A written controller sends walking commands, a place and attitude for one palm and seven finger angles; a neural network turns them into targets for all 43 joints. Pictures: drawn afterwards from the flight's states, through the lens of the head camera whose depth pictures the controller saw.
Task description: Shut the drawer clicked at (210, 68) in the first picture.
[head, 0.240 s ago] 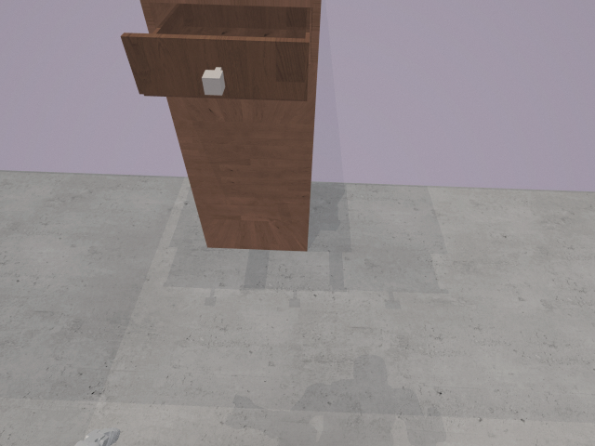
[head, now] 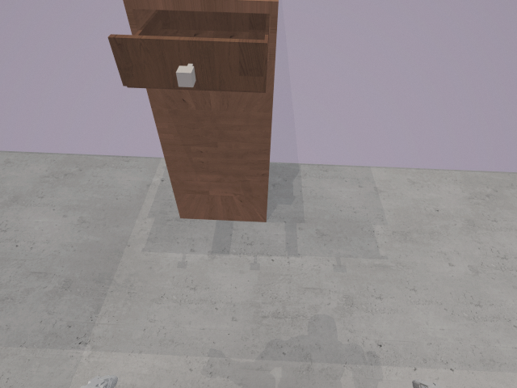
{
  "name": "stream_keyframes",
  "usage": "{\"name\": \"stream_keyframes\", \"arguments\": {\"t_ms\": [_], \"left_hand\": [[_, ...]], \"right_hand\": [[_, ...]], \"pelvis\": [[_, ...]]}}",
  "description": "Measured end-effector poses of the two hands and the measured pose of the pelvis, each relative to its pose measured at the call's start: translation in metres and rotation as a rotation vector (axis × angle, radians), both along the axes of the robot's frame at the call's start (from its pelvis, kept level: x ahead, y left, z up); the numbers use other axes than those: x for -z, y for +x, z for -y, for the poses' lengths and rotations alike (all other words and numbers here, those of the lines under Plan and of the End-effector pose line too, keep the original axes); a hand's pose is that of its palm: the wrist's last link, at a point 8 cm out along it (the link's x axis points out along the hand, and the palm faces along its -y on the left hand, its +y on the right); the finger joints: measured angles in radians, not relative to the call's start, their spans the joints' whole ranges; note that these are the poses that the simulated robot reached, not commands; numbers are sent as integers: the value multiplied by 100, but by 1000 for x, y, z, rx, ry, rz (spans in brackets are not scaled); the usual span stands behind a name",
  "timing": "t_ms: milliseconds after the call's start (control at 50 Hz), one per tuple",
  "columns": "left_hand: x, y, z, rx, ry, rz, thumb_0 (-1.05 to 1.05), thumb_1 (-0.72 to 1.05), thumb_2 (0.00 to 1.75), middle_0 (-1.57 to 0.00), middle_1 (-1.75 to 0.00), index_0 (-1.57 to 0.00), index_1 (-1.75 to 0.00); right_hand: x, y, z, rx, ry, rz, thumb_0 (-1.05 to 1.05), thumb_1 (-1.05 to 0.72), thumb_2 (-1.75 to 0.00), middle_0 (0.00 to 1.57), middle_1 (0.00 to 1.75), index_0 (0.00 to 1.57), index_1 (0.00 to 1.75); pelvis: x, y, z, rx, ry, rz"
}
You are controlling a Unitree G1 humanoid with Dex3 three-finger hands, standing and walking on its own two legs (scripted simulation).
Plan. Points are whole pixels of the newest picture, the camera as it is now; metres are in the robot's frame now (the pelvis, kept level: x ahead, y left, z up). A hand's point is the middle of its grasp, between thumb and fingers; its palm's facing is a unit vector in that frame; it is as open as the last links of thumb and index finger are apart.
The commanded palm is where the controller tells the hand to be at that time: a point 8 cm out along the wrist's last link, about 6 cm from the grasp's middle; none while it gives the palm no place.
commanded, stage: stand and wait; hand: left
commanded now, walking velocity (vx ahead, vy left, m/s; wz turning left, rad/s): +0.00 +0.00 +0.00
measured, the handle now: (187, 72) +0.78 +0.23 +0.12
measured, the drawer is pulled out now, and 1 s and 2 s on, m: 0.20 0.20 0.20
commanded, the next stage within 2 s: look at it before walking up in 0.58 s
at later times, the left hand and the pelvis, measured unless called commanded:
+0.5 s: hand out of the picture +0.06 +0.23 -0.15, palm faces -0.02 -0.94 -0.34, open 7.4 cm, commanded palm none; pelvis -0.01 -0.01 +0.00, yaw +0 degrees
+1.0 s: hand out of the picture +0.06 +0.23 -0.15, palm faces -0.03 -0.94 -0.33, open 7.4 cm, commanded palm none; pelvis -0.01 -0.01 +0.01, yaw +0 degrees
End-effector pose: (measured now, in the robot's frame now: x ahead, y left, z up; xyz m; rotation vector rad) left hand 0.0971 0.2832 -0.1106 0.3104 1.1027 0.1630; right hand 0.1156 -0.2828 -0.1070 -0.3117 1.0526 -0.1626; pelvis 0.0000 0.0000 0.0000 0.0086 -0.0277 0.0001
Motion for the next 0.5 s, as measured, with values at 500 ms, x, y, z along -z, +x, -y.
{"name": "stream_keyframes", "arguments": {"t_ms": [500], "left_hand": [[1, -44, 5, -38, 19, -109, 1, 91, 89, -20, -30, -20, -30]], "right_hand": [[12, -67, 25, 63, -7, -172, 1, -90, -90, 20, 30, 20, 30]], "pelvis": [[-5, -14, 15, -1, -1, 6]]}}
